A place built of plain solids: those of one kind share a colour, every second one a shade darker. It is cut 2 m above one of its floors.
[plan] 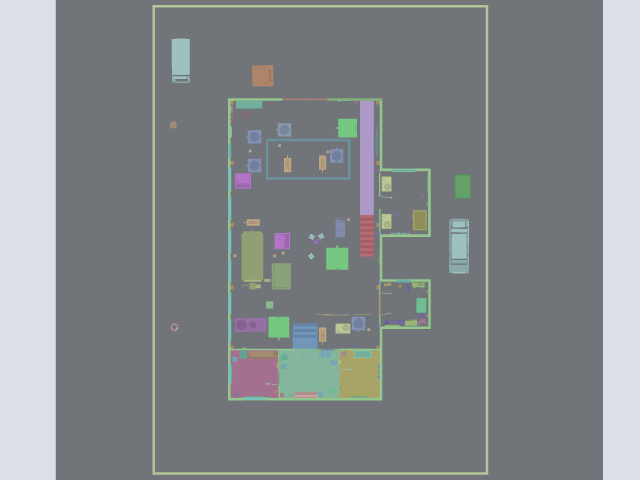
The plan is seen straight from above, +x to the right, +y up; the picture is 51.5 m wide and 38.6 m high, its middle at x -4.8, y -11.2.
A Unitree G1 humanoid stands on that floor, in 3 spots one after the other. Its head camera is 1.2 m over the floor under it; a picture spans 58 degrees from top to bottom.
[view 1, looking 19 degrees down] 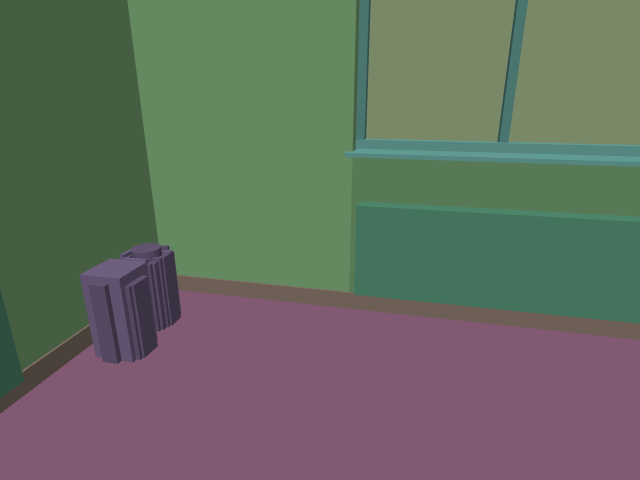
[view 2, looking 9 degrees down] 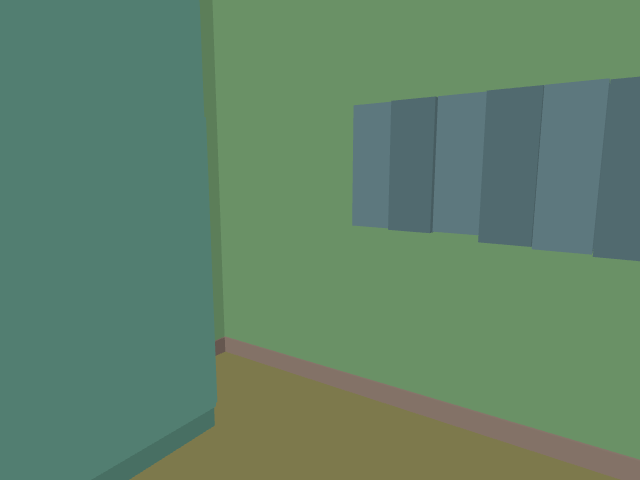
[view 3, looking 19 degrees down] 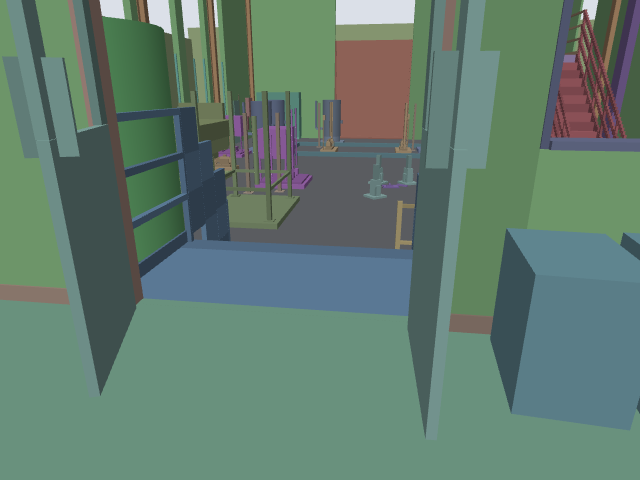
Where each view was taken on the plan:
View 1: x -9.75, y -22.35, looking -167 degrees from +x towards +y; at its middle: wall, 2.44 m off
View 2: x -1.95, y -22.15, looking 34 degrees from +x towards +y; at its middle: wall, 2.38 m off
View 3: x -5.40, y -22.15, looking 98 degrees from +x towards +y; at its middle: ground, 6.95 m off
